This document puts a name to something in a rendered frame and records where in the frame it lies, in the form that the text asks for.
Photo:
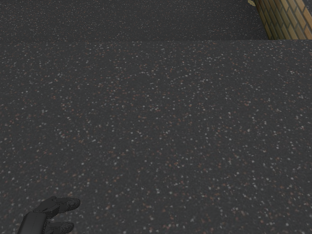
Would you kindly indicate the left robot hand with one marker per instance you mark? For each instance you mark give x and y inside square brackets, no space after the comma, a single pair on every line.
[36,222]

